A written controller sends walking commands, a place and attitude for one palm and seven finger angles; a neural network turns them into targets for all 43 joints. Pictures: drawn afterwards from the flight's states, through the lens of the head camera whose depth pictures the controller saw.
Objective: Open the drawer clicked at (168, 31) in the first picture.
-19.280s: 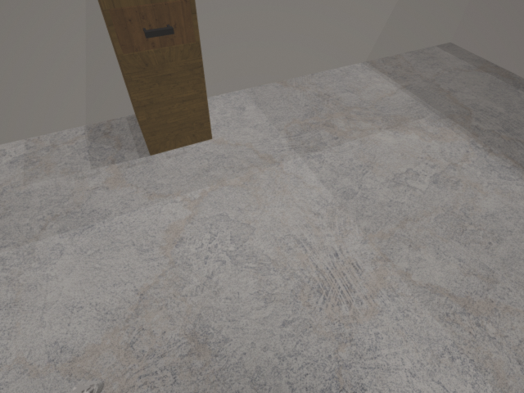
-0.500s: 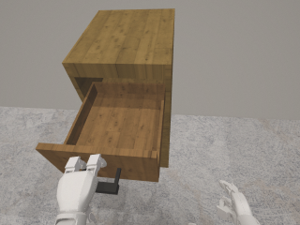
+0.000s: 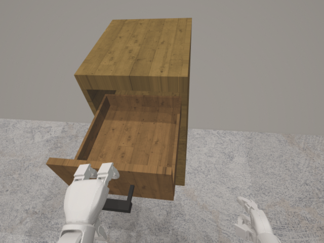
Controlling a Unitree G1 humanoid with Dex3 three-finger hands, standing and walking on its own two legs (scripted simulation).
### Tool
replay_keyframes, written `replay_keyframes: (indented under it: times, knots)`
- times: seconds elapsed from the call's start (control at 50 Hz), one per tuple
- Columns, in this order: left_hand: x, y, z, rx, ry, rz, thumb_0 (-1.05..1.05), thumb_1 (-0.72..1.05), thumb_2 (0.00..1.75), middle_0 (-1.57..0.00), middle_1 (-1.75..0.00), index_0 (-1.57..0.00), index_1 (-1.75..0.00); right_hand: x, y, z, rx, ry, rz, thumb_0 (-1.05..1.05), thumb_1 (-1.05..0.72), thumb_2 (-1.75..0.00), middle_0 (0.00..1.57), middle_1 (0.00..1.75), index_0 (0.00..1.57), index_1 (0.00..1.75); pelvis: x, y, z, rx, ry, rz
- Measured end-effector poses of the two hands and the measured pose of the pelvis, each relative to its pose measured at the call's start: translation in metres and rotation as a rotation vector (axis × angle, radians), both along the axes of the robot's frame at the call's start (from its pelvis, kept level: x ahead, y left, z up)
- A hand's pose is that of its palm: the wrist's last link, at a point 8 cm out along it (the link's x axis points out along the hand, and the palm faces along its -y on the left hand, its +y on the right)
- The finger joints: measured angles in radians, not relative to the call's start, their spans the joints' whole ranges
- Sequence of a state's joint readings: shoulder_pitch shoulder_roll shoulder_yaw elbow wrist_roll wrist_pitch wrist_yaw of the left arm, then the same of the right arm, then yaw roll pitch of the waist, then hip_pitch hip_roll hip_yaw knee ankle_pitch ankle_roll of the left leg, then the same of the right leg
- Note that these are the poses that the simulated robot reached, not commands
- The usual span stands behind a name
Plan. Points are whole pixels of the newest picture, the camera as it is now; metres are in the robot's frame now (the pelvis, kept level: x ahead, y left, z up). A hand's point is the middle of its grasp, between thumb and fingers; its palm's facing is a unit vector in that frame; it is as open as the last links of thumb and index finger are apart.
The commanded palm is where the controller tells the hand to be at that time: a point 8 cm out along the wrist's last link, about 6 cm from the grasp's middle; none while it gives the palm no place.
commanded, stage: lift the hand off the handle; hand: left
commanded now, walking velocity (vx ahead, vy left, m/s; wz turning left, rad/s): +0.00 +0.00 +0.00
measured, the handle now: (111, 195) +0.24 +0.19 -0.06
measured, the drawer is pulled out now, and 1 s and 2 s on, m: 0.30 0.30 0.30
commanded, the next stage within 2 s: draw the hand back to the body in 0.96 s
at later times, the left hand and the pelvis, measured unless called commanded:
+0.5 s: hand (99, 189) +0.21 +0.17 +0.06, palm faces +0.09 -0.16 -0.98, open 13.8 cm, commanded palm +0.17 +0.17 +0.12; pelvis +0.00 +0.00 +0.02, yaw -1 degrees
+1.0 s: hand (92, 184) +0.21 +0.18 +0.09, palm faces +0.11 -0.17 -0.98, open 13.9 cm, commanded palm +0.17 +0.17 +0.14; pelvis +0.00 +0.00 +0.02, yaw -1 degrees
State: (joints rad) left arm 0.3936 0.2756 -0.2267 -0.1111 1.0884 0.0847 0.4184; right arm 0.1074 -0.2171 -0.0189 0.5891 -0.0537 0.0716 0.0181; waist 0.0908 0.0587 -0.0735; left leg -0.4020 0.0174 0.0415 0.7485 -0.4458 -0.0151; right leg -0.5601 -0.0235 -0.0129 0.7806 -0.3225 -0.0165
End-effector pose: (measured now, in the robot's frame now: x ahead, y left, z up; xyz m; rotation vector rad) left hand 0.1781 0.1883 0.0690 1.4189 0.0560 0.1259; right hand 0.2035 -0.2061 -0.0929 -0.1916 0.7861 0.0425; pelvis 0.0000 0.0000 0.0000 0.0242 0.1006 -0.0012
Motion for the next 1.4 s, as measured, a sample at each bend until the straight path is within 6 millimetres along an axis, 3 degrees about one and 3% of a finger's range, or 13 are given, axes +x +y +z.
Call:
replay_keyframes:
  times: [0.18,0.44,0.78,1.14,1.32,1.4]
  knots:
    - [0.002,-0.002,0.010,0.000,0.008,-0.005,0.00,-0.49,0.30,-0.32,-1.20,-0.40,-1.24,0.002,0.003,0.005,0.010,-0.004,0.007,0.01,-0.91,-0.90,0.20,0.30,0.20,0.30,-0.001,-0.001,0.005,0.000,-0.023,-0.001]
    - [0.011,-0.008,0.041,-0.010,-0.054,-0.013,0.00,-0.49,0.30,-0.32,-1.21,-0.33,-1.21,0.007,0.007,0.016,0.042,-0.020,0.017,0.01,-0.91,-0.90,0.20,0.30,0.20,0.30,0.000,-0.002,0.013,0.001,-0.057,-0.011]
    - [0.003,-0.003,0.067,-0.013,-0.064,-0.021,0.00,-0.49,0.30,-0.32,-1.20,-0.32,-1.20,0.015,0.009,0.027,0.049,-0.040,0.039,0.01,-0.91,-0.90,0.20,0.30,0.20,0.30,0.003,-0.002,0.020,-0.006,-0.089,-0.013]
    - [0.005,-0.008,0.075,-0.029,-0.055,-0.066,0.00,-0.49,0.30,-0.31,-1.20,-0.32,-1.20,0.013,0.020,0.034,0.064,-0.041,0.059,0.01,-0.91,-0.90,0.20,0.30,0.20,0.30,0.000,0.002,0.024,-0.010,-0.108,-0.021]
    - [-0.005,0.024,0.086,0.015,-0.057,0.037,0.00,-0.49,0.30,-0.32,-1.20,-0.32,-1.20,0.011,0.015,0.033,0.045,-0.030,0.043,0.01,-0.91,-0.90,0.20,0.30,0.20,0.30,-0.001,0.002,0.026,-0.013,-0.120,-0.013]
    - [-0.006,0.030,0.089,0.004,-0.042,0.046,0.00,-0.49,0.30,-0.31,-1.20,-0.32,-1.20,0.012,0.012,0.034,0.019,-0.027,0.046,0.01,-0.91,-0.90,0.20,0.30,0.20,0.30,-0.002,0.003,0.027,-0.015,-0.123,-0.005]
